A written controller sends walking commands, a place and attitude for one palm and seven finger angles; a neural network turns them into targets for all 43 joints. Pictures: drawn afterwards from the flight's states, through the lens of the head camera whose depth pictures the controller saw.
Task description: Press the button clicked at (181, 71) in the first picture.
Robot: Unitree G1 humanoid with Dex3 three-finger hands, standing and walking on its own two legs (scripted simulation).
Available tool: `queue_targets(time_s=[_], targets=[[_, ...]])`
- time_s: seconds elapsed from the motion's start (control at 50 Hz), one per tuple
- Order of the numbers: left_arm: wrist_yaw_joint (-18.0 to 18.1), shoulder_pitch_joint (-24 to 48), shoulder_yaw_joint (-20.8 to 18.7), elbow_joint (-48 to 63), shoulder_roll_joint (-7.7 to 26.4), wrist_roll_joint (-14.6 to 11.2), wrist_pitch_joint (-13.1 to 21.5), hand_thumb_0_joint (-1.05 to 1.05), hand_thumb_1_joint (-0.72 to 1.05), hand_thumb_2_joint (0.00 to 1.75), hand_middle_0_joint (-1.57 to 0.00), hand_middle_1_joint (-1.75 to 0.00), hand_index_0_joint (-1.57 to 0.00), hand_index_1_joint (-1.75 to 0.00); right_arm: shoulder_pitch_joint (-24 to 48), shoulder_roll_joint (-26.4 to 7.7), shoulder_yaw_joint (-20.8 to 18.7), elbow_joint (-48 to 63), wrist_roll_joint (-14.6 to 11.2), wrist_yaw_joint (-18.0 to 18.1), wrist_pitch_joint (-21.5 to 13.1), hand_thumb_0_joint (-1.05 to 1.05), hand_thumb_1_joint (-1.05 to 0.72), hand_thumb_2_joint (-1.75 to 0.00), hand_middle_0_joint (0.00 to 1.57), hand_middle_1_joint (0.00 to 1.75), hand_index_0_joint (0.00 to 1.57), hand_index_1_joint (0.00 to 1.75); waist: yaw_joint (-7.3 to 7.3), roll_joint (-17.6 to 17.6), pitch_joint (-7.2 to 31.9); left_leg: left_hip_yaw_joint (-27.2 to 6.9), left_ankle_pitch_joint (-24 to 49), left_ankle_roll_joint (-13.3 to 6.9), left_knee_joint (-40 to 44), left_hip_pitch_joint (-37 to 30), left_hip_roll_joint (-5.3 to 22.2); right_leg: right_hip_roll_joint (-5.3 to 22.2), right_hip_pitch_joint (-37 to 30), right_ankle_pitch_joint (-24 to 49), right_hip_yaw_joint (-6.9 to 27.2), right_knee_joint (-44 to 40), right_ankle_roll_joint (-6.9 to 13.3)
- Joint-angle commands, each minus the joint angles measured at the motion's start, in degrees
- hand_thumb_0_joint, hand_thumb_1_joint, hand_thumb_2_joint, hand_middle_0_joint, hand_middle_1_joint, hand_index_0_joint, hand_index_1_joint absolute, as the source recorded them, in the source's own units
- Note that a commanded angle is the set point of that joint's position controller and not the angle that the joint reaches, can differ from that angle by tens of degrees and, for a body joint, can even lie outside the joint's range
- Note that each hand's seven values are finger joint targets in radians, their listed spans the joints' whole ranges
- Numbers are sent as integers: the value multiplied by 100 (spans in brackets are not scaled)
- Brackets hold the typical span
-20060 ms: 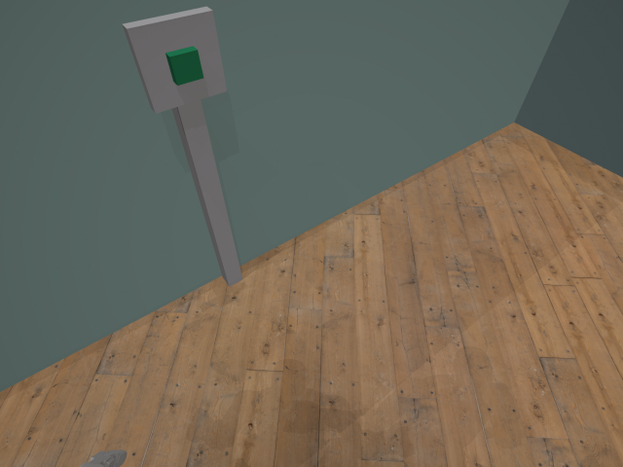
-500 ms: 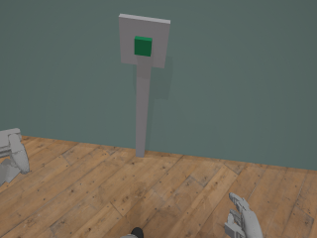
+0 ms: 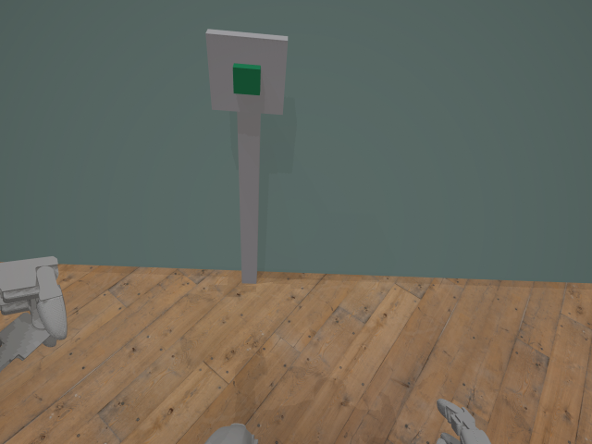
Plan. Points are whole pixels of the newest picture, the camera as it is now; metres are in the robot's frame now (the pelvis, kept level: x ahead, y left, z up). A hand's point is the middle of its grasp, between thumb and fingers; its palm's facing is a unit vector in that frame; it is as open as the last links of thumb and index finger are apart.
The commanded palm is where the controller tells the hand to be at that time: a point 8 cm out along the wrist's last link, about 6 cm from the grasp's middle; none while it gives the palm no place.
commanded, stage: stop stepping back and stand still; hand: left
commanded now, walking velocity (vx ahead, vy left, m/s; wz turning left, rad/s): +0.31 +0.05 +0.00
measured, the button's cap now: (247, 79) +0.85 +0.19 +0.11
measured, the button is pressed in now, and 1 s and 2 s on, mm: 0 0 0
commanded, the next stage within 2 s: let the arm hang, fingers relaxed in 0.66 s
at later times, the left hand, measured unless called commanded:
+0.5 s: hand out of the picture +0.11 +0.25 +0.18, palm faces +0.49 -0.74 -0.46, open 3.1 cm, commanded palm +0.06 +0.29 +0.18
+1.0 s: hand out of the picture +0.06 +0.23 -0.13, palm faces +0.09 -0.96 -0.27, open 3.1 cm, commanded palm none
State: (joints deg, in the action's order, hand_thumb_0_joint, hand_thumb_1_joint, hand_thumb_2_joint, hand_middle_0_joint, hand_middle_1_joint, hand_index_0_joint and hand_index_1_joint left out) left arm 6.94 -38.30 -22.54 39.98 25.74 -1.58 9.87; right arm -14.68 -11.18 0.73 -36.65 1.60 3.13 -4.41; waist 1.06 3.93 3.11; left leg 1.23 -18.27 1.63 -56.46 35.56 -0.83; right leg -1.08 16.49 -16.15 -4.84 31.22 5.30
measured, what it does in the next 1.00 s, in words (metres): steps on the spot: left foot, then left foot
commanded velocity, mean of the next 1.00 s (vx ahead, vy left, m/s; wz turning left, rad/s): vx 0.07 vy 0.00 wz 0.00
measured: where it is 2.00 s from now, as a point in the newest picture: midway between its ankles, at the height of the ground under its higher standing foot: outside the picture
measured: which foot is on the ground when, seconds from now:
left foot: up 0.00-0.14, down 0.16-0.34, up 0.36-0.60, down 0.62-1.00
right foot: down 0.00-1.00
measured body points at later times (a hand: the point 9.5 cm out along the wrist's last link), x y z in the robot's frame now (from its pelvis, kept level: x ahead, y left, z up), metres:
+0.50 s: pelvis -0.05 +0.00 +0.00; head -0.06 -0.02 +0.45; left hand +0.08 +0.29 +0.20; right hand +0.10 -0.22 -0.11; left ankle -0.05 +0.14 -0.67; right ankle -0.01 -0.08 -0.73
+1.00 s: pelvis -0.04 +0.02 +0.00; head -0.03 +0.01 +0.45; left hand +0.05 +0.28 -0.11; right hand +0.10 -0.21 -0.13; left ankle -0.05 +0.14 -0.73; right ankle -0.01 -0.08 -0.73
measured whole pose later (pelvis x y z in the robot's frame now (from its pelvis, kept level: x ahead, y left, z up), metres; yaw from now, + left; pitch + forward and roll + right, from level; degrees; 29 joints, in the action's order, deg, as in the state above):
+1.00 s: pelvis -0.04 +0.02 +0.00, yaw +7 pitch -1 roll +1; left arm 0.2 -12.9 -0.6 -40.2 12.5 1.8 -3.7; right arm -9.5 -13.9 0.8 -47.6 1.6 -0.4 0.3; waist -1.3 -0.7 -2.0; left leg 3.0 -16.8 -0.2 -33.4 16.0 0.3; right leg 3.3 18.1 -16.8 -6.8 35.5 1.3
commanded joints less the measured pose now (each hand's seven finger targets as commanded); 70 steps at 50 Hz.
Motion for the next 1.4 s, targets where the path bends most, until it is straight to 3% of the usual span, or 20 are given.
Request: queue_targets(time_s=[0.0,0.08,0.1,0.12,0.16,0.28,0.3,0.32,0.34,0.4,0.46,0.54,0.6,0.64,0.72,0.74,0.84,0.94,1.06,1.38], targets=[[243,1110,-384,-52,476,31,290,0,90,90,-130,-150,-130,-150,740,-738,-320,753,-35,238,-325,0,-90,-90,20,30,20,30,-299,3,-437,-12,-157,-214,-395,-863,560,1790,1697,-3090,1506,-2166,346],[381,1380,-31,364,273,128,398,0,90,90,-130,-150,-130,-150,622,-660,-180,705,-5,374,-606,0,-90,-90,20,30,20,30,-272,-344,-83,571,-583,-390,2825,-2142,260,1279,683,-2361,697,-989,158],[402,1415,-66,521,323,98,440,0,90,90,-130,-150,-130,-150,543,-760,-201,771,-16,390,-658,0,-90,-90,20,30,20,30,-288,-988,-101,53,-957,-506,3586,-2248,450,910,597,-1993,470,-16,-35],[401,1228,-106,704,343,43,485,0,90,90,-130,-150,-130,-150,510,-920,-282,925,-60,389,-694,0,-90,-90,20,30,20,30,-283,-2064,-198,-1645,-1116,-908,4219,-2661,1463,273,1307,-1500,-12,1458,-391],[324,1052,-510,743,632,82,623,0,90,90,-130,-150,-130,-150,566,-797,-330,864,-75,203,-699,0,-90,-90,20,30,20,30,-351,-2054,-406,-3045,-1676,-1418,4808,-1944,2247,190,1864,-1388,318,3244,-513],[312,151,-549,348,472,74,526,0,90,90,-130,-150,-130,-150,716,-753,-328,962,-66,102,-468,0,-90,-90,20,30,20,30,-66,-1635,-260,-613,-2270,-663,3984,256,1280,-74,-1409,-1047,-434,737,-391],[324,177,-609,275,565,84,484,0,90,90,-130,-150,-130,-150,783,-698,-335,984,-74,119,-406,0,-90,-90,20,30,20,30,6,-1060,-175,-309,-2018,-504,2836,558,965,83,-1842,-1347,8,-38,-245],[310,128,-591,36,552,103,385,0,90,90,-130,-150,-130,-150,790,-611,-367,1005,-108,110,-345,0,-90,-90,20,30,20,30,12,379,-380,331,-1502,-293,660,818,218,1116,-1259,-2309,2008,-1337,274],[276,587,-676,316,785,1,405,0,90,90,-130,-150,-130,-150,856,-695,-412,1056,-149,127,-379,0,-90,-90,20,30,20,30,-59,1219,-395,5,-1096,-218,-1008,889,42,2269,-582,-2119,3888,-2190,763],[217,744,-594,42,529,25,546,0,90,90,-130,-150,-130,-150,579,-630,-339,733,-45,122,-424,0,-90,-90,20,30,20,30,-262,313,-276,-126,-145,-129,-1088,-168,394,1851,620,-2713,2711,-2243,491],[225,837,-391,-65,402,78,602,0,90,90,-130,-150,-130,-150,715,-584,-253,679,-40,238,-501,0,-90,-90,20,30,20,30,-222,359,-375,174,-52,-228,546,-1151,423,1605,908,-1782,1591,-2032,267],[363,928,-301,177,390,142,617,0,90,90,-130,-150,-130,-150,669,-609,-242,733,-9,319,-650,0,-90,-90,20,30,20,30,-124,149,-165,426,-10,-391,2819,-2377,201,1382,551,-1507,1287,-1602,37],[382,1030,-326,599,387,127,745,0,90,90,-130,-150,-130,-150,662,-841,-336,943,-55,270,-681,0,-90,-90,20,30,20,30,-75,-1202,-70,-859,434,-730,3699,-2543,1115,555,349,-244,777,-103,-405],[355,556,-512,185,435,91,712,0,90,90,-130,-150,-130,-150,654,-679,-271,891,-132,223,-631,0,-90,-90,20,30,20,30,-89,-1403,64,-949,192,-717,3919,-1822,1294,358,-221,-59,368,147,-573],[306,439,-480,191,368,47,661,0,90,90,-130,-150,-130,-150,691,-722,-316,993,-164,123,-596,0,-90,-90,20,30,20,30,-143,-359,-95,-132,757,-358,2985,-1455,594,726,-666,1022,929,-612,-392],[-575,1069,1599,-4465,-90,573,-388,0,90,90,-130,-150,-130,-150,877,-1710,-599,-312,-109,-428,-562,0,-90,-90,20,30,20,30,-300,-266,-45,-7,1748,-234,1698,-1420,593,1393,-87,3060,871,54,-212],[-705,1876,1742,-5726,-380,369,-927,0,90,90,-112,-130,-112,-130,285,-1088,-359,-146,-51,-370,220,0,-90,-90,20,30,20,30,-194,940,151,-286,1544,-347,2169,-1719,483,1202,-97,1881,616,-187,-100],[-615,2391,1967,-7603,-467,275,-1037,0,90,90,-93,-110,-93,-110,519,-948,-170,-755,17,-304,382,0,-90,-90,20,30,20,30,-60,-645,109,-541,2404,-392,3103,-1869,789,800,-744,1499,365,-130,-385],[-573,2294,2054,-9188,-638,227,-987,0,90,90,-71,-86,-71,-86,221,-604,-109,-1631,-16,-239,490,0,-90,-90,20,30,20,30,-71,-1201,-135,-321,712,-278,3597,-2048,661,849,-848,470,516,-1080,-271],[-504,1937,2126,-10527,-945,217,-977,0,90,90,-20,-30,-20,-30,-774,-223,-156,-2683,-63,-140,487,0,-90,-90,20,30,20,30,-133,-402,-809,-230,245,-336,3966,-2168,715,799,-451,-7,415,-1375,-289]])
